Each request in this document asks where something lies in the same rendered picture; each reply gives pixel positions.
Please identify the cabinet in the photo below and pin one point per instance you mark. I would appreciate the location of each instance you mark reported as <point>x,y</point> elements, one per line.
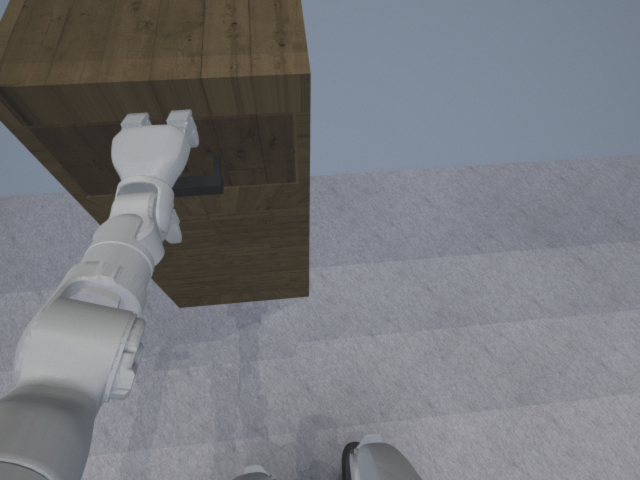
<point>84,61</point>

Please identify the drawer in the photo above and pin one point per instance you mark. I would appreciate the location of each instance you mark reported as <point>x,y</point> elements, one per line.
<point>254,148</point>

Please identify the robot right thigh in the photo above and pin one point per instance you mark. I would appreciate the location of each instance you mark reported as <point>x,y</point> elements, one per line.
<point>380,461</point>

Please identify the handle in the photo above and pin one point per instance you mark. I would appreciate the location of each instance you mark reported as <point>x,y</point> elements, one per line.
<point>201,185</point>

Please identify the robot left upper arm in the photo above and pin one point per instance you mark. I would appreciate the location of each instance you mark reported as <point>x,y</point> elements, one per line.
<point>81,355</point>

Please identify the robot left forearm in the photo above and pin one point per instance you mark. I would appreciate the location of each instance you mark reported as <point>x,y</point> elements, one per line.
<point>119,263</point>

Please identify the right robot shin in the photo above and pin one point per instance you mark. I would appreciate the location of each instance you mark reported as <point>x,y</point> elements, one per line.
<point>373,438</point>

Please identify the robot left hand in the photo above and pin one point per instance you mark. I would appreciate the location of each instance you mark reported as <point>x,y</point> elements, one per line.
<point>159,151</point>

